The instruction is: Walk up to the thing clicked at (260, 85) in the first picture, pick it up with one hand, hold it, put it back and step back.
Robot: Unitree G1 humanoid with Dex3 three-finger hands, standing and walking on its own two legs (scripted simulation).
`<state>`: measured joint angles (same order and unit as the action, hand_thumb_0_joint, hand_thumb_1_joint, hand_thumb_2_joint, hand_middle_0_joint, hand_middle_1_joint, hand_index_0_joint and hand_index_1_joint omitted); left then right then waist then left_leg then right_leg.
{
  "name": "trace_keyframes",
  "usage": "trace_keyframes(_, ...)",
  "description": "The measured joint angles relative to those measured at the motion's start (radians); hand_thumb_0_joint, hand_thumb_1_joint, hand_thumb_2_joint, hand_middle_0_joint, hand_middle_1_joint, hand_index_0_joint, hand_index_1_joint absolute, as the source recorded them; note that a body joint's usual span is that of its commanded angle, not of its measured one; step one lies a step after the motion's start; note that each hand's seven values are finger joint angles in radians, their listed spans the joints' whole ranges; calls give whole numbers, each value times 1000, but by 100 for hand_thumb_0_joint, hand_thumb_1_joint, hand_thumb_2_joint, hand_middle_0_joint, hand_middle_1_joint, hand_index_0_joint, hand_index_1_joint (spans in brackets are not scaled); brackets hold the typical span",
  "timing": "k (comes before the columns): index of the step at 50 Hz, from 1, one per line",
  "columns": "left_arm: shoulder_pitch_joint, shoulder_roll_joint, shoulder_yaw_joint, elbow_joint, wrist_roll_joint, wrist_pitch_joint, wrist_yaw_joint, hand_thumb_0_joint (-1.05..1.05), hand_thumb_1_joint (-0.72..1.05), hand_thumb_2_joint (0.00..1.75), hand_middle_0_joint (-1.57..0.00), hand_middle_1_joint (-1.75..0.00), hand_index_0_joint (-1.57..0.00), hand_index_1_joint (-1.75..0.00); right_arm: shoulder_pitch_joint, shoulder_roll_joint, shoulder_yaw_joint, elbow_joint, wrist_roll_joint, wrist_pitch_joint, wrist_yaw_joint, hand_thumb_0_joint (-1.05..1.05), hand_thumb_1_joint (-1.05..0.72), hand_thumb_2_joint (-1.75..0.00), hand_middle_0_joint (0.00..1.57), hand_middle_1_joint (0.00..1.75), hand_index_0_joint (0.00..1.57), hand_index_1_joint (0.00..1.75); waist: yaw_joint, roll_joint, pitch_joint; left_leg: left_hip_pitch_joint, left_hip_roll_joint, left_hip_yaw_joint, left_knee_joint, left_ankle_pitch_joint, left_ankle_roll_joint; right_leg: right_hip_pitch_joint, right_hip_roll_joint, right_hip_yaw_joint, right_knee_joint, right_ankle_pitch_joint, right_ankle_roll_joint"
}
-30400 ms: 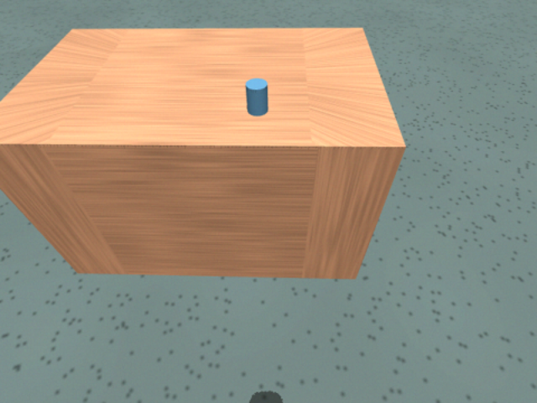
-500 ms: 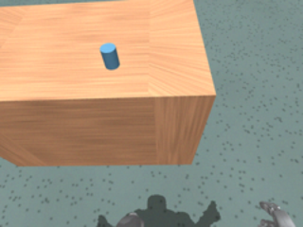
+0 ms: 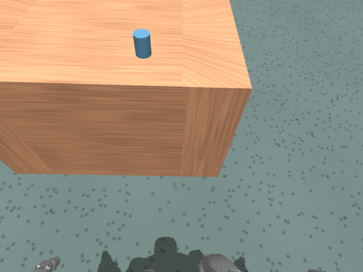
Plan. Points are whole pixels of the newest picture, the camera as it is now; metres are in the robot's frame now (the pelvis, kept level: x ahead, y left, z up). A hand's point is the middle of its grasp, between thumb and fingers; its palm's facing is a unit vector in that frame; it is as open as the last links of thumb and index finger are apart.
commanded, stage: step back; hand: left
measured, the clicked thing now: (142, 44) +0.87 +0.16 -0.02
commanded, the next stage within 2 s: stand in 1.78 s
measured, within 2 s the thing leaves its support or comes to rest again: neither
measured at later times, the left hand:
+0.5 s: hand out of the picture -0.06 +0.26 -0.14, palm faces +0.00 -0.89 -0.45, open 7.4 cm
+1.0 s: hand out of the picture -0.28 +0.24 -0.14, palm faces -0.02 -0.92 -0.39, open 7.4 cm
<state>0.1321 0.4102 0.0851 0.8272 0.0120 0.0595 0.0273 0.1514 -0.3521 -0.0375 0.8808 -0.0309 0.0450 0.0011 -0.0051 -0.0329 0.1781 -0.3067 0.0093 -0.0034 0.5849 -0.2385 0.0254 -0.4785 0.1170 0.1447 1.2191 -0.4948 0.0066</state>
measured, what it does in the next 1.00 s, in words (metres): walks backwards: right foot, then left foot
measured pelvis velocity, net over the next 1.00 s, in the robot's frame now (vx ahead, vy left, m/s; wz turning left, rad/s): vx -0.31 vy -0.03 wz -0.05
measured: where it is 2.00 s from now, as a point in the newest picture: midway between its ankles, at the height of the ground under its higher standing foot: outside the picture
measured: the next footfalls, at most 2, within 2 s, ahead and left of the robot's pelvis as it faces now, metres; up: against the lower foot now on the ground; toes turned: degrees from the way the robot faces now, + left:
right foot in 0.18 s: -0.08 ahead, -0.14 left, +0.00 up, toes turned -2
left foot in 0.54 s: -0.16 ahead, +0.11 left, +0.00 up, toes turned +0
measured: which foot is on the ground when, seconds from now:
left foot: down 0.00-0.22, up 0.24-0.52, down 0.54-0.88, up 0.90-1.00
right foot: up 0.00-0.16, down 0.18-0.56, up 0.58-0.82, down 0.84-1.00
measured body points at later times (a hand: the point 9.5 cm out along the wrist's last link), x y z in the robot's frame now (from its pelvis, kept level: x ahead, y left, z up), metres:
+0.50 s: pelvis -0.17 -0.02 -0.01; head -0.11 -0.04 +0.44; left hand -0.06 +0.30 -0.11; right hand -0.09 -0.34 -0.14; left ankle -0.19 +0.11 -0.70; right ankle -0.12 -0.14 -0.73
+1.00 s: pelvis -0.31 -0.03 +0.00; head -0.29 -0.04 +0.45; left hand -0.27 +0.29 -0.12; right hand -0.23 -0.35 -0.12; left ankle -0.25 +0.11 -0.70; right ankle -0.32 -0.15 -0.73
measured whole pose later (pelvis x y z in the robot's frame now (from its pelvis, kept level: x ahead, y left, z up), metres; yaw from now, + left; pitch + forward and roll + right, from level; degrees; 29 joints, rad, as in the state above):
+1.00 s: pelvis -0.31 -0.03 +0.00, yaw -3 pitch -2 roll +0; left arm 0.28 0.35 0.07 0.99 0.05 0.00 -0.01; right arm 0.19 -0.41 -0.06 0.94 -0.02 0.03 0.01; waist 0.04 0.04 0.07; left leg -0.42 -0.03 -0.11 0.84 -0.40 -0.02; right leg -0.20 0.01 0.02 0.56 -0.33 -0.03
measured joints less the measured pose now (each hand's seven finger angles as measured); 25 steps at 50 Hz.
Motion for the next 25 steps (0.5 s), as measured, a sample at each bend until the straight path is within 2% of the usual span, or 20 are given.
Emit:
trace_keyframes(3, 26, -2, -1, 10, 6, 0, -10, 1, 91, 89, -20, -30, -20, -30, -19, -1, -2, -25, 3, -7, -4, 1, -90, -90, 21, 30, 20, 30, 7, 2, 3, -26, 16, 16, -15, 37, -1, 76, -26, -16, -92, -7, 22)
trace_keyframes(5, 39, -4, -5, 18, 7, 1, -16, 1, 91, 89, -20, -30, -20, -30, -35, -6, -3, -43, 1, -8, -3, 1, -90, -90, 21, 30, 20, 30, 12, 6, 6, -52, 28, 29, -12, 56, -4, 131, -52, -35, -199, -12, 26)
trace_keyframes(7, 49, -9, -9, 28, 9, -1, -21, 1, 91, 89, -20, -30, -20, -30, -50, -16, -3, -57, 1, -5, -1, 0, -90, -90, 21, 30, 20, 30, 18, 15, 7, -82, 41, 41, 1, 72, -14, 194, -81, -66, -347, 0, 17)
trace_keyframes(9, 64, -14, -12, 40, 10, -11, -26, 1, 91, 89, -20, -30, -20, -30, -63, -29, -3, -64, 4, 5, 1, 0, -90, -90, 21, 30, 20, 30, 26, 26, -1, -118, 55, 52, 28, 82, -28, 267, -103, -98, -531, 63, -3)
trace_keyframes(10, 66, -26, -11, 50, 15, -16, -27, 1, 91, 89, -20, -30, -20, -30, -72, -41, -5, -62, 7, 10, 1, 0, -90, -90, 21, 30, 20, 30, 25, 52, 1, -138, 73, 42, 48, 85, -35, 283, -90, -111, -578, 73, -10)
trace_keyframes(11, 69, -41, -11, 58, 22, -18, -29, 1, 91, 89, -20, -30, -20, -30, -76, -50, -9, -57, 11, 15, -1, 0, -90, -90, 21, 30, 20, 30, 16, 81, 5, -155, 74, 9, 73, 45, -32, 279, -75, -128, -578, 84, -15)
trace_keyframes(13, 89, -51, -18, 57, 29, -15, -36, 1, 91, 89, -20, -30, -20, -30, -63, -47, -15, -39, 17, 27, -12, 0, -90, -90, 20, 30, 20, 30, 29, 69, -12, -199, -1, -57, 210, -150, -37, 246, -94, -118, -552, 97, -25)
trace_keyframes(14, 98, -54, -20, 55, 28, -14, -35, 1, 91, 89, -21, -30, -20, -30, -52, -47, -15, -33, 21, 30, -14, 0, -91, -90, 20, 30, 20, 30, 38, 58, -20, -218, -42, -85, 303, -195, -40, 236, -108, -108, -554, 109, -27)
trace_keyframes(15, 102, -59, -23, 56, 28, -13, -32, 1, 90, 89, -21, -30, -20, -30, -40, -51, -14, -28, 26, 29, -16, 0, -91, -90, 20, 30, 20, 30, 40, 55, -26, -230, -76, -107, 387, -210, -40, 231, -119, -105, -564, 124, -27)
trace_keyframes(17, 101, -66, -22, 51, 30, -9, -25, 1, 90, 89, -21, -30, -20, -30, -15, -59, -13, -23, 32, 21, -20, 0, -91, -90, 20, 30, 20, 30, 33, 58, -34, -232, -113, -124, 496, -217, -41, 219, -135, -111, -582, 152, -24)
trace_keyframes(19, 91, -64, -21, 35, 32, -10, -19, 1, 90, 89, -21, -30, -20, -30, 7, -64, -12, -18, 30, 17, -24, 0, -91, -90, 20, 30, 20, 30, 27, 62, -36, -203, -119, -121, 535, -231, -47, 200, -142, -123, -585, 171, -23)
trace_keyframes(21, 70, -58, -20, 11, 33, -14, -11, 1, 90, 89, -21, -30, -20, -30, 23, -65, -12, -12, 27, 20, -27, 0, -91, -90, 20, 30, 20, 30, 21, 64, -30, -154, -108, -108, 504, -258, -52, 178, -148, -140, -579, 186, -22)
trace_keyframes(25, 14, -35, -20, -35, 27, -18, 2, 1, 90, 89, -21, -30, -20, -30, 37, -52, -10, -1, 18, 20, -23, 1, -91, -90, 20, 30, 20, 30, 11, 50, -8, -29, -61, -54, 278, -271, -47, 122, -172, -177, -542, 207, -16)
